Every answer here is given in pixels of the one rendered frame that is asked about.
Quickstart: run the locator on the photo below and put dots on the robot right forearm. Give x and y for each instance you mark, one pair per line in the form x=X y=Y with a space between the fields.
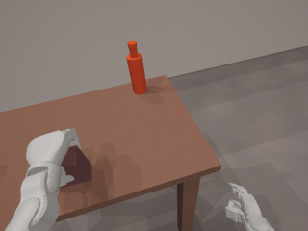
x=256 y=222

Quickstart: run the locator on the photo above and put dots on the table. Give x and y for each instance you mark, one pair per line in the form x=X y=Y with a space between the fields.
x=136 y=144

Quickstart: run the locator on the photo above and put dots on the right robot hand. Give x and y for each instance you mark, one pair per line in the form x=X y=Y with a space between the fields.
x=238 y=211

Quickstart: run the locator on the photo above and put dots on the sponge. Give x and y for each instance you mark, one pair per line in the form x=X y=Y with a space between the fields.
x=76 y=164

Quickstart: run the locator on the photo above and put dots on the robot left forearm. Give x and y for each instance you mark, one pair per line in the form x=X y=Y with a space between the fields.
x=38 y=208

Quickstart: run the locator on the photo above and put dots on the left robot hand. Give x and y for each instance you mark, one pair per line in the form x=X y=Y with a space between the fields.
x=52 y=148

